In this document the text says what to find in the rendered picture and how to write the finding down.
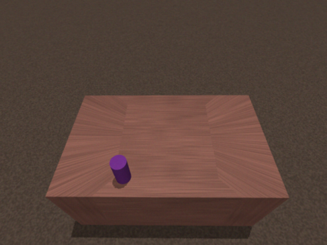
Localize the can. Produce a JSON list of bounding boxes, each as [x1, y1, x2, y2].
[[109, 155, 131, 184]]

